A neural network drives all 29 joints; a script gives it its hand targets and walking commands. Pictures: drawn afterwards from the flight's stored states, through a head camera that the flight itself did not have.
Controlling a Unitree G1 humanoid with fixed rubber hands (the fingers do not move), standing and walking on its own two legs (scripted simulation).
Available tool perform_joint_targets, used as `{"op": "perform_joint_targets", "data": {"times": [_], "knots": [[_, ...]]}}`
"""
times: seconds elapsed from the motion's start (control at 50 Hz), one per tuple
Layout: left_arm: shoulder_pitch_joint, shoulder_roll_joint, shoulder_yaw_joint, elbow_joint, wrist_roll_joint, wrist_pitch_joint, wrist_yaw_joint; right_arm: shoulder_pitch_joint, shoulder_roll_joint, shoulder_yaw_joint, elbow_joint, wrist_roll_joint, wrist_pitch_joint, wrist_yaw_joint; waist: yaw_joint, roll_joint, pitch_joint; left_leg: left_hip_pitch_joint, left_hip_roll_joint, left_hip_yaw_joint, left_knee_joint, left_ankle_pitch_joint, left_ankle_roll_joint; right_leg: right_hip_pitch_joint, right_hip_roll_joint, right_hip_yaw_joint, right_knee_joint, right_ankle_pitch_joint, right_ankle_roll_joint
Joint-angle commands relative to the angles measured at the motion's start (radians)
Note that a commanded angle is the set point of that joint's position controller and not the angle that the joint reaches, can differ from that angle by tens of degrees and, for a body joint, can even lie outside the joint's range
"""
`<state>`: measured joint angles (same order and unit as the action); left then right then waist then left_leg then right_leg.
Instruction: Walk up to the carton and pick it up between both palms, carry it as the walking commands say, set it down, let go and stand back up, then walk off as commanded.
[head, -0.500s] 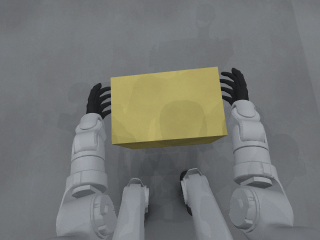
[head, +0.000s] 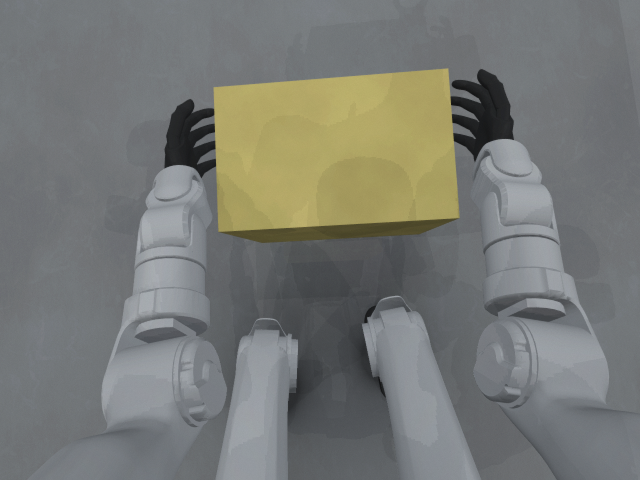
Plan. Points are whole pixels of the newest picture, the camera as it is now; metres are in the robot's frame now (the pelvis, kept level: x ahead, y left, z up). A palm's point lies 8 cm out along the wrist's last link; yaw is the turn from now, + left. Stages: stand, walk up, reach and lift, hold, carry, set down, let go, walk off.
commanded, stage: set down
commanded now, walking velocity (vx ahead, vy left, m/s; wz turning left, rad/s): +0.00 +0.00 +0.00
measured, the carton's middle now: (335, 174) +0.48 -0.06 -0.21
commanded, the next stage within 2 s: none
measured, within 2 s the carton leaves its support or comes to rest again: rests again in 1.40 s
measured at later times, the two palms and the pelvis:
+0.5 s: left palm (208, 171) +0.51 +0.13 -0.19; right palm (457, 156) +0.47 -0.23 -0.19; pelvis -0.01 +0.00 -0.07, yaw +1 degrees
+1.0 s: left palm (221, 176) +0.52 +0.13 -0.28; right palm (440, 162) +0.49 -0.23 -0.26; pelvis -0.02 +0.00 -0.12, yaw +1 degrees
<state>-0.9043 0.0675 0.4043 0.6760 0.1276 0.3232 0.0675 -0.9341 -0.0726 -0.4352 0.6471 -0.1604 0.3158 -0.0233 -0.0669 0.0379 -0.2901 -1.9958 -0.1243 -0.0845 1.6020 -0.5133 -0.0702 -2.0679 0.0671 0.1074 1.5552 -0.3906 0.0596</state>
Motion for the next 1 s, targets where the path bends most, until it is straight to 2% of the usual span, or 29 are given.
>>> {"op": "perform_joint_targets", "data": {"times": [0.0, 0.06, 0.08, 0.1, 0.16, 0.2, 0.24, 0.3, 0.32, 0.38, 0.4, 0.42, 0.44, 0.46, 0.5, 0.6, 0.62, 0.64, 0.66, 0.68, 0.7, 0.72, 0.74, 0.82, 0.84, 0.9, 0.92, 0.94, 0.98], "knots": [[-0.743, -0.810, -0.507, -0.061, -0.156, -0.058, -0.284, -0.499, 0.891, 0.476, 0.042, 0.107, 0.015, 0.294, -0.034, -0.054, -0.940, 0.295, -0.039, 0.169, -0.125, 0.151, 0.037, 0.762, 0.047, -0.176, -0.040, 0.212, -0.013], [-0.759, -0.828, -0.492, -0.011, -0.145, -0.052, -0.290, -0.510, 0.882, 0.453, 0.060, 0.124, 0.014, 0.288, -0.015, 0.043, -0.870, 0.267, -0.044, 0.196, -0.092, 0.162, 0.031, 0.675, 0.044, -0.158, -0.036, 0.211, -0.026], [-0.767, -0.765, -0.465, -0.016, -0.129, -0.053, -0.291, -0.505, 0.862, 0.433, 0.094, 0.095, 0.020, 0.290, -0.022, -0.031, -0.853, 0.211, -0.039, 0.186, -0.092, 0.141, 0.038, 0.696, 0.044, -0.169, -0.023, 0.235, -0.014], [-0.673, -0.830, -0.401, 0.101, -0.102, -0.037, -0.298, -0.548, 0.863, 0.441, 0.076, 0.101, 0.017, 0.280, -0.003, -0.039, -0.854, 0.194, -0.047, 0.183, -0.098, 0.110, 0.044, 0.730, 0.040, -0.173, -0.023, 0.180, -0.006], [-0.701, -0.799, -0.433, 0.013, -0.089, -0.062, -0.293, -0.575, 0.928, 0.483, 0.043, 0.136, 0.007, 0.289, 0.054, -0.019, -0.952, 0.234, -0.042, 0.198, -0.071, 0.169, 0.052, 0.706, 0.047, -0.179, 0.025, 0.244, -0.002], [-0.754, -0.787, -0.430, 0.023, -0.133, -0.074, -0.301, -0.635, 0.875, 0.515, -0.022, 0.133, -0.003, 0.272, -0.003, -0.115, -0.950, 0.131, -0.035, 0.181, -0.021, 0.149, 0.059, 0.741, 0.034, -0.161, 0.024, 0.247, 0.007], [-0.866, -0.740, -0.486, -0.066, -0.159, -0.081, -0.299, -0.586, 0.867, 0.469, 0.028, 0.124, 0.001, 0.266, -0.040, -0.070, -0.961, 0.130, -0.035, 0.198, -0.009, 0.158, 0.040, 0.693, 0.043, -0.173, 0.032, 0.258, 0.001], [-0.859, -0.754, -0.486, -0.026, -0.161, -0.078, -0.295, -0.616, 0.857, 0.482, 0.043, 0.145, -0.003, 0.248, -0.013, -0.023, -0.965, 0.138, -0.033, 0.208, 0.004, 0.146, 0.039, 0.696, 0.044, -0.167, 0.065, 0.242, -0.004], [-0.836, -0.748, -0.488, -0.047, -0.169, -0.086, -0.296, -0.650, 0.898, 0.513, 0.049, 0.152, -0.008, 0.245, 0.004, -0.103, -0.932, 0.085, -0.034, 0.192, 0.013, 0.172, 0.046, 0.721, 0.036, -0.167, 0.069, 0.282, 0.008], [-0.872, -0.782, -0.523, -0.061, -0.195, -0.090, -0.298, -0.647, 0.867, 0.505, 0.013, 0.160, -0.027, 0.247, -0.001, -0.020, -0.965, 0.125, -0.041, 0.191, 0.052, 0.236, 0.032, 0.654, 0.042, -0.166, 0.121, 0.319, -0.007], [-0.920, -0.764, -0.552, -0.106, -0.220, -0.101, -0.292, -0.679, 0.865, 0.521, -0.020, 0.161, -0.029, 0.235, -0.049, -0.103, -1.057, 0.099, -0.029, 0.186, 0.062, 0.230, 0.036, 0.739, 0.042, -0.178, 0.125, 0.354, -0.001], [-0.854, -0.748, -0.541, 0.008, -0.191, -0.084, -0.289, -0.634, 0.780, 0.479, 0.058, 0.149, -0.030, 0.238, -0.053, 0.018, -0.932, 0.082, -0.027, 0.192, 0.052, 0.172, 0.029, 0.621, 0.044, -0.181, 0.138, 0.290, -0.013], [-0.860, -0.798, -0.551, 0.012, -0.208, -0.078, -0.295, -0.679, 0.784, 0.491, 0.009, 0.156, -0.040, 0.234, -0.068, 0.023, -0.963, 0.122, -0.032, 0.183, 0.063, 0.207, 0.024, 0.640, 0.038, -0.181, 0.135, 0.309, -0.018], [-0.859, -0.770, -0.534, 0.004, -0.212, -0.079, -0.294, -0.639, 0.782, 0.487, 0.080, 0.146, -0.025, 0.245, -0.067, -0.040, -0.970, 0.123, -0.032, 0.181, 0.069, 0.168, 0.029, 0.664, 0.034, -0.194, 0.150, 0.269, -0.010], [-0.883, -0.762, -0.553, -0.057, -0.192, -0.093, -0.278, -0.708, 0.805, 0.521, 0.028, 0.172, -0.040, 0.246, -0.019, -0.016, -0.972, 0.118, -0.023, 0.178, 0.095, 0.229, 0.029, 0.591, 0.033, -0.179, 0.171, 0.305, -0.020], [-0.879, -0.787, -0.543, -0.001, -0.173, -0.086, -0.249, -0.717, 0.820, 0.496, 0.034, 0.209, -0.040, 0.267, -0.011, 0.028, -1.019, 0.207, -0.018, 0.183, 0.115, 0.212, 0.033, 0.520, 0.040, -0.208, 0.215, 0.229, -0.027], [-0.850, -0.781, -0.533, -0.003, -0.168, -0.085, -0.256, -0.795, 0.766, 0.530, -0.008, 0.249, -0.050, 0.274, 0.032, 0.050, -1.043, 0.219, -0.019, 0.193, 0.148, 0.254, 0.029, 0.548, 0.024, -0.189, 0.226, 0.260, -0.014], [-0.974, -0.737, -0.551, -0.085, -0.199, -0.114, -0.247, -0.730, 0.816, 0.525, 0.056, 0.232, -0.046, 0.279, -0.011, -0.006, -0.991, 0.130, -0.016, 0.181, 0.144, 0.238, 0.036, 0.508, 0.029, -0.192, 0.233, 0.291, -0.018], [-0.977, -0.697, -0.553, -0.008, -0.183, -0.102, -0.242, -0.778, 0.753, 0.511, 0.066, 0.240, -0.048, 0.279, 0.001, 0.026, -0.970, 0.166, -0.011, 0.194, 0.146, 0.204, 0.032, 0.488, 0.020, -0.191, 0.239, 0.244, -0.015], [-1.017, -0.713, -0.560, -0.038, -0.198, -0.101, -0.235, -0.715, 0.733, 0.451, 0.129, 0.210, -0.040, 0.282, -0.065, 0.043, -0.950, 0.196, -0.009, 0.171, 0.144, 0.178, 0.030, 0.417, 0.022, -0.217, 0.250, 0.220, -0.021], [-0.997, -0.679, -0.517, 0.022, -0.183, -0.094, -0.237, -0.780, 0.717, 0.458, 0.134, 0.219, -0.037, 0.284, -0.028, 0.034, -0.871, 0.146, -0.010, 0.200, 0.157, 0.107, 0.032, 0.395, 0.024, -0.210, 0.235, 0.127, -0.021], [-0.957, -0.720, -0.523, 0.058, -0.199, -0.088, -0.241, -0.771, 0.654, 0.444, 0.134, 0.192, -0.051, 0.273, -0.074, 0.036, -0.783, 0.121, -0.011, 0.158, 0.147, 0.139, 0.030, 0.347, 0.017, -0.218, 0.247, 0.150, -0.029], [-1.037, -0.693, -0.553, -0.062, -0.197, -0.105, -0.229, -0.772, 0.687, 0.435, 0.092, 0.216, -0.058, 0.280, -0.046, 0.082, -0.870, 0.248, -0.004, 0.157, 0.156, 0.210, 0.027, 0.279, 0.015, -0.217, 0.254, 0.188, -0.036], [-1.005, -0.711, -0.594, 0.015, -0.227, -0.116, -0.211, -0.855, 0.654, 0.481, -0.025, 0.261, -0.099, 0.261, -0.037, 0.111, -1.045, 0.247, -0.010, 0.180, 0.215, 0.262, 0.023, 0.459, 0.006, -0.204, 0.311, 0.286, -0.030], [-1.009, -0.732, -0.586, -0.006, -0.245, -0.127, -0.217, -0.844, 0.667, 0.514, -0.003, 0.231, -0.087, 0.253, -0.079, -0.008, -0.997, 0.146, -0.026, 0.191, 0.247, 0.232, 0.034, 0.529, 0.002, -0.199, 0.301, 0.274, -0.021], [-0.992, -0.686, -0.506, 0.158, -0.203, -0.111, -0.218, -0.854, 0.603, 0.447, 0.094, 0.221, -0.089, 0.256, -0.064, 0.079, -0.705, 0.045, -0.017, 0.193, 0.218, 0.110, 0.035, 0.360, 0.004, -0.202, 0.301, 0.182, -0.028], [-0.975, -0.671, -0.494, 0.109, -0.191, -0.120, -0.223, -0.864, 0.596, 0.444, 0.119, 0.214, -0.083, 0.251, -0.032, 0.074, -0.658, 0.004, -0.026, 0.197, 0.235, 0.105, 0.038, 0.376, 0.011, -0.180, 0.295, 0.167, -0.032], [-1.012, -0.665, -0.511, 0.047, -0.223, -0.130, -0.220, -0.824, 0.630, 0.443, 0.089, 0.216, -0.082, 0.258, -0.073, 0.013, -0.790, 0.102, -0.022, 0.184, 0.243, 0.153, 0.041, 0.435, 0.007, -0.211, 0.318, 0.205, -0.025], [-1.034, -0.659, -0.526, 0.071, -0.220, -0.143, -0.210, -0.833, 0.621, 0.444, 0.068, 0.238, -0.099, 0.255, -0.049, 0.079, -0.816, 0.071, -0.008, 0.198, 0.297, 0.197, 0.031, 0.446, 0.010, -0.180, 0.354, 0.267, -0.037]]}}
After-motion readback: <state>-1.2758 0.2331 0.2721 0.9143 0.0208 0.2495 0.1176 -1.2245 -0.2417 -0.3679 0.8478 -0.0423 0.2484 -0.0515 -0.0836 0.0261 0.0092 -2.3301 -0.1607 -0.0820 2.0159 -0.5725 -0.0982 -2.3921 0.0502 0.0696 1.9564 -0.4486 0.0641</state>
